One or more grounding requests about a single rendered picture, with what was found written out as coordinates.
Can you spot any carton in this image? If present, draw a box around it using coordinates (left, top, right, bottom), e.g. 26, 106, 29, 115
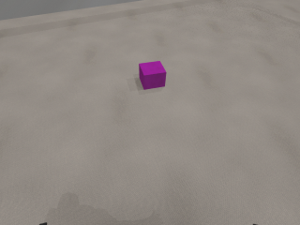
139, 61, 167, 90

